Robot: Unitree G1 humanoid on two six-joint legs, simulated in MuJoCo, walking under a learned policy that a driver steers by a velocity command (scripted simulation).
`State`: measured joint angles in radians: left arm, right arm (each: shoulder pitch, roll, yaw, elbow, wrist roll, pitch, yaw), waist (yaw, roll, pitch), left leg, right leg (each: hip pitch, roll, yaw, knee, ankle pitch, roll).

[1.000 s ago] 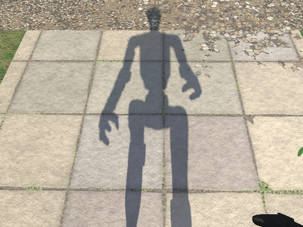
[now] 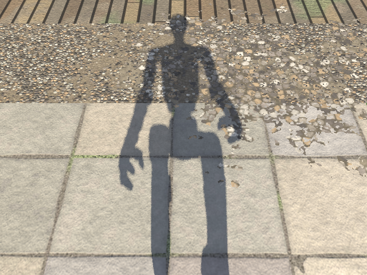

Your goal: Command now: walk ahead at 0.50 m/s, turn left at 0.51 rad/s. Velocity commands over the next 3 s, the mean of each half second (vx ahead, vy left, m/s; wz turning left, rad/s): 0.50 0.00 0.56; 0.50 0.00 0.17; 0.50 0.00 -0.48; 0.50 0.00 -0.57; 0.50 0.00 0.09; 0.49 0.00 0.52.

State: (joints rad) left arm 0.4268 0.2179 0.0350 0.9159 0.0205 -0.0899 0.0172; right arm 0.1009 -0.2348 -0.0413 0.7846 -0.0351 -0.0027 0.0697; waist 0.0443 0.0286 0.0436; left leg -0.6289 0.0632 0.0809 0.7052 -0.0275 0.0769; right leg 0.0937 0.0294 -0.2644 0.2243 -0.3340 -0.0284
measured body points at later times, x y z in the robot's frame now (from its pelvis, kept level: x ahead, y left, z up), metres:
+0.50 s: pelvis +0.27 +0.05 +0.01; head +0.30 +0.07 +0.46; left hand +0.39 +0.33 -0.10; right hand +0.34 -0.23 -0.11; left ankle +0.18 +0.08 -0.73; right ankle +0.48 -0.08 -0.68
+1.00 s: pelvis +0.54 +0.10 +0.01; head +0.56 +0.11 +0.46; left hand +0.40 +0.33 -0.12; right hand +0.81 -0.03 -0.09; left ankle +0.60 +0.27 -0.70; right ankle +0.53 -0.01 -0.74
